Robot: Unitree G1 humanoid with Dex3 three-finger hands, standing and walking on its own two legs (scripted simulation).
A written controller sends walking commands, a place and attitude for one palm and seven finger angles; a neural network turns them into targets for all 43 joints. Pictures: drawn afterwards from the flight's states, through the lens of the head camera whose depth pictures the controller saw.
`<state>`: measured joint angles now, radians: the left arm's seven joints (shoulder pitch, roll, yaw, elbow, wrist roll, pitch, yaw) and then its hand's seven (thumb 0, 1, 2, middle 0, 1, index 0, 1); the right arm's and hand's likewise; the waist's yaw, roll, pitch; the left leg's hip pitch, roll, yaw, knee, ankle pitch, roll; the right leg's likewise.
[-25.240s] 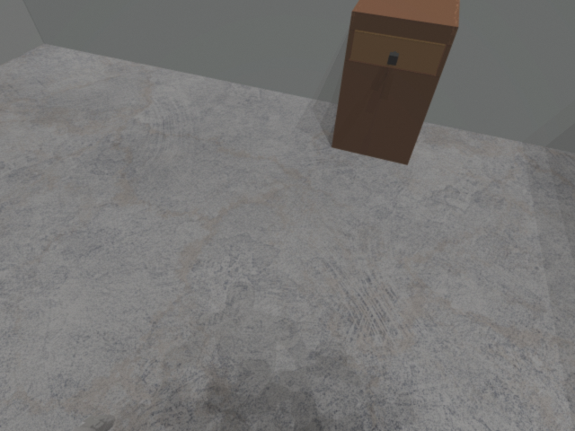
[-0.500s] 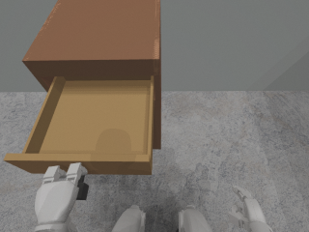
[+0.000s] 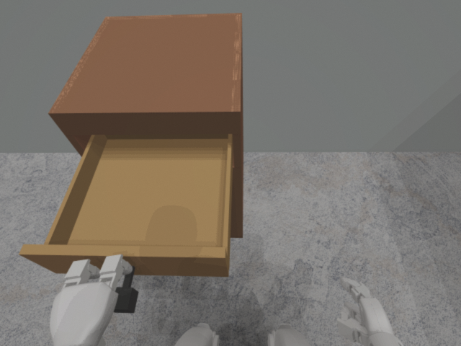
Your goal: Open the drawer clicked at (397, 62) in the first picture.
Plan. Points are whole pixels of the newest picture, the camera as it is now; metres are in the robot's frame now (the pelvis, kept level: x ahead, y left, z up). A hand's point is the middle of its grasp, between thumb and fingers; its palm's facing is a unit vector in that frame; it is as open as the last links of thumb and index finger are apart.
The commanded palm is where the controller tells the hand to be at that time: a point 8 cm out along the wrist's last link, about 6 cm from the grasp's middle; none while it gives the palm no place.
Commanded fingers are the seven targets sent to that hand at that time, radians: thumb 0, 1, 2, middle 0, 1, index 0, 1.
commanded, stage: lift the hand off the handle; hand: left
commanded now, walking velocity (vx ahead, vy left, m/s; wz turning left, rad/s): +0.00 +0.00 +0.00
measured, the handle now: (126, 288) +0.23 +0.23 -0.10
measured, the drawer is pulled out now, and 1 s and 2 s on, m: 0.30 0.30 0.30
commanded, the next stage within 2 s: draw the hand back to the body in 1.28 s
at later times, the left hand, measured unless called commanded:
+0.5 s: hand (96, 304) +0.18 +0.23 +0.00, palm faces -0.03 -0.10 -0.99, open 13.8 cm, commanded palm +0.17 +0.23 +0.06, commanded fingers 0.00 -0.50 0.30 -0.30 -1.20 -0.30 -1.20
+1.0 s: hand (89, 291) +0.20 +0.23 +0.04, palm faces -0.01 -0.12 -0.99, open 13.8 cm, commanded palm +0.18 +0.23 +0.09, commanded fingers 0.00 -0.50 0.30 -0.30 -1.20 -0.30 -1.20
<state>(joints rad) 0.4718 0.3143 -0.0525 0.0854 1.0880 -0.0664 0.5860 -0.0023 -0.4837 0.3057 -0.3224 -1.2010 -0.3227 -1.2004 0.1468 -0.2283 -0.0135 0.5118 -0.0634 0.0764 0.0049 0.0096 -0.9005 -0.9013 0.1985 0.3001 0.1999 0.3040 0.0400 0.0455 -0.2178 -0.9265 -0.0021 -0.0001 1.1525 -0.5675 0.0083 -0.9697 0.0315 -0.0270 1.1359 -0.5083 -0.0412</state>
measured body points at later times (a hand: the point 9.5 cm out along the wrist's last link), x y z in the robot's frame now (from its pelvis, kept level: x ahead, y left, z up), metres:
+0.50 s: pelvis +0.01 +0.00 +0.02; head +0.06 -0.03 +0.47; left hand +0.18 +0.23 +0.06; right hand +0.20 -0.23 -0.08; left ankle -0.01 +0.12 -0.65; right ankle +0.02 -0.10 -0.65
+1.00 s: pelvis +0.02 +0.00 +0.04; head +0.06 -0.03 +0.49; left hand +0.19 +0.23 +0.09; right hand +0.21 -0.22 -0.06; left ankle -0.01 +0.12 -0.65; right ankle +0.02 -0.10 -0.65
